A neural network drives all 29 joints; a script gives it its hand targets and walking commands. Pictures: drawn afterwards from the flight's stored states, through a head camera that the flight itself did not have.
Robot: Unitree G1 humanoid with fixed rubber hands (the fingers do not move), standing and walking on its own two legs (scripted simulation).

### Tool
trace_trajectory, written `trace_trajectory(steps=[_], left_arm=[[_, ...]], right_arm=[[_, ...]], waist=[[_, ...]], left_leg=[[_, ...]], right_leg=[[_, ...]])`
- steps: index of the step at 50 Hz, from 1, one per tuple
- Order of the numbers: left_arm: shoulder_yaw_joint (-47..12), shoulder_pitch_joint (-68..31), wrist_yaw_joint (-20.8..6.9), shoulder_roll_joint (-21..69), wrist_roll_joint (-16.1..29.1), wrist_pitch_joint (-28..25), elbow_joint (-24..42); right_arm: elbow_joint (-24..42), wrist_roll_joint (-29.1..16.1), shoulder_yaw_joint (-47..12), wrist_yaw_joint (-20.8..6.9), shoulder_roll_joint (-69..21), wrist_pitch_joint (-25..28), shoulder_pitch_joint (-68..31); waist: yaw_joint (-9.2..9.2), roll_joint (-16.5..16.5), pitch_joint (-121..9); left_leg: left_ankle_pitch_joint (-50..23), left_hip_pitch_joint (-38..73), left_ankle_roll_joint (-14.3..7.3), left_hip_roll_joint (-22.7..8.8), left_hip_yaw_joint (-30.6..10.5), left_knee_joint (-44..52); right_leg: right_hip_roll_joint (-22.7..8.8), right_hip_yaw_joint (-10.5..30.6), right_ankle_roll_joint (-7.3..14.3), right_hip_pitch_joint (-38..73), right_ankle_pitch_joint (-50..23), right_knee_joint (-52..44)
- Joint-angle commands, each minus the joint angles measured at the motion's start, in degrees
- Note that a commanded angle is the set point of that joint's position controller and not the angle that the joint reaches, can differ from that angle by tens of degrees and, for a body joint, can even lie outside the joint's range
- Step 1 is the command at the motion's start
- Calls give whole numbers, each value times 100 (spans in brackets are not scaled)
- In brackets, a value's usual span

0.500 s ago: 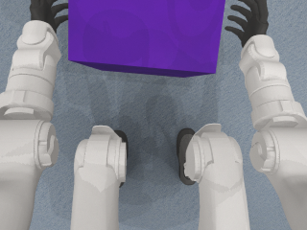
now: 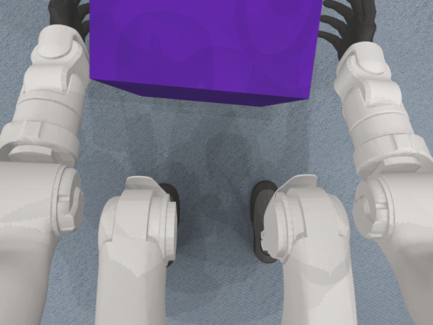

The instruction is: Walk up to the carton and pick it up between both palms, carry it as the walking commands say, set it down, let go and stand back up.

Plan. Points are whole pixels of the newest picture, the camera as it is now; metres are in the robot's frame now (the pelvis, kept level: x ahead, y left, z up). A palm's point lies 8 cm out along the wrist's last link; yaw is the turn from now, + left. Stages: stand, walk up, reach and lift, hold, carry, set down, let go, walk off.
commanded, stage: reach and lift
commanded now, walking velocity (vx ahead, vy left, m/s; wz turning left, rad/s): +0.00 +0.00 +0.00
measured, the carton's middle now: (205, 45) +0.53 +0.02 -0.23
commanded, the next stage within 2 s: none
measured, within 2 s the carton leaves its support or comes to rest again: leaves its support in 0.84 s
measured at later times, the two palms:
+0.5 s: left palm (79, 27) +0.53 +0.20 -0.16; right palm (333, 41) +0.52 -0.16 -0.16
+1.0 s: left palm (82, 20) +0.54 +0.19 -0.16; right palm (337, 39) +0.52 -0.17 -0.16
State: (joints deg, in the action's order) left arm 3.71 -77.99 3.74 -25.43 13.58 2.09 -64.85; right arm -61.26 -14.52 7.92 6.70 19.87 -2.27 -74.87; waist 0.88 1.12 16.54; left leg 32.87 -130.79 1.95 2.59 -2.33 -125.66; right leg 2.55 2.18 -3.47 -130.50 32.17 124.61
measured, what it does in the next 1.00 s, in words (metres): stands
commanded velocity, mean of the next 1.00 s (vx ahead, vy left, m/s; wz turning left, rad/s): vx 0.00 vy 0.00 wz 0.00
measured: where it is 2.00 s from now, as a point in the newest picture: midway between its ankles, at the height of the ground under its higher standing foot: (215, 236)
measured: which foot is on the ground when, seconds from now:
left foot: down 0.00-1.00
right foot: down 0.00-1.00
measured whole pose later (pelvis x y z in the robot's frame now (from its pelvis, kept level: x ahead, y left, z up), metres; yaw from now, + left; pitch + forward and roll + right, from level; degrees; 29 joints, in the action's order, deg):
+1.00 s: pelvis -0.01 +0.00 +0.00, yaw +0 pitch +38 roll -1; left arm 4.9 -82.5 2.2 -22.0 10.5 6.4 -66.4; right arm -62.6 -9.9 13.1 6.6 16.9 -6.2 -78.6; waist -0.3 0.5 16.2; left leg 31.3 -132.0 1.2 2.2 -1.8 -125.5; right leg 3.1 2.7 -3.9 -131.7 30.3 124.2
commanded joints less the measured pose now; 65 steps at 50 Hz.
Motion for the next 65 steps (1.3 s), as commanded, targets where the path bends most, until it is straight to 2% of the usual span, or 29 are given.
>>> trace_trajectory(steps=[1,13,17,26,29,32,35,40,45,52,56,60,65], left_arm=[[-26,-1426,14,-572,26,-114,509],[-467,-1754,68,63,164,-97,557],[-609,-1852,85,293,205,-97,531],[-948,-2269,77,962,299,-146,604],[-1108,-2541,1,1431,354,-161,689],[-1313,-2880,-173,2290,385,-144,762],[-1471,-3243,-472,3515,327,-86,848],[-1303,-3428,-941,4822,88,130,872],[-1071,-3397,-1218,5213,-90,333,977],[-970,-3394,-1437,5419,-217,512,1162],[-1147,-3420,-1476,5654,-149,570,1539],[-1359,-3445,-1434,5841,-24,615,2051],[-1350,-3219,-1409,6004,-195,771,2235]], right_arm=[[439,-15,52,5,645,124,-1264],[321,113,73,62,382,236,-1445],[308,152,37,68,218,279,-1520],[243,-75,-383,-10,-426,373,-1991],[279,-149,-563,-78,-876,383,-2276],[407,-180,-791,-235,-1693,367,-2700],[594,-111,-992,-508,-2841,297,-3230],[723,145,-971,-958,-4160,30,-3636],[884,294,-906,-1197,-4713,-212,-3659],[1167,385,-918,-1328,-5108,-439,-3667],[1594,324,-1102,-1334,-5348,-503,-3735],[2069,131,-1362,-1317,-5630,-556,-3788],[2428,126,-1526,-1352,-5800,-711,-3798]], waist=[[26,-298,-6574],[338,-444,-6598],[390,-453,-6527],[333,-408,-6524],[323,-439,-6627],[309,-422,-6711],[253,-356,-6699],[167,-225,-6501],[56,-100,-6463],[-17,-46,-6450],[-28,-95,-7147],[-113,-162,-8096],[-238,-200,-8448]], left_leg=[[-1654,3328,13,-202,330,1062],[-1703,3586,38,-75,245,1161],[-1688,3607,30,-30,213,1206],[-1679,3699,-2,38,188,1275],[-1706,3751,-9,70,189,1269],[-1746,3707,-20,112,199,1244],[-1756,3547,-28,162,238,1211],[-1650,3198,-57,215,345,1151],[-1535,2963,-108,224,435,1100],[-1367,2770,-142,213,542,1044],[-1671,3081,-133,233,583,994],[-2174,3629,-117,269,621,987],[-2297,3813,-108,308,685,1092]], right_leg=[[-153,-477,65,3240,-1657,-837],[-73,-575,119,3131,-1625,-925],[-47,-592,133,3086,-1598,-957],[7,-597,164,3134,-1594,-1003],[46,-591,192,3192,-1614,-1004],[106,-594,216,3231,-1666,-987],[184,-610,236,3237,-1714,-971],[284,-675,258,3059,-1608,-903],[314,-718,252,2973,-1483,-855],[327,-752,240,2919,-1339,-825],[361,-771,234,3248,-1656,-776],[412,-809,211,3623,-2124,-748],[453,-836,168,3623,-2165,-875]])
